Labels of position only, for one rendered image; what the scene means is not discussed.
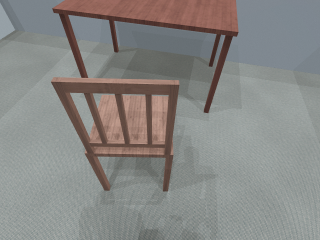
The table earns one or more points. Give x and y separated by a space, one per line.
208 16

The chair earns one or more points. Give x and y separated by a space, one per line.
124 125

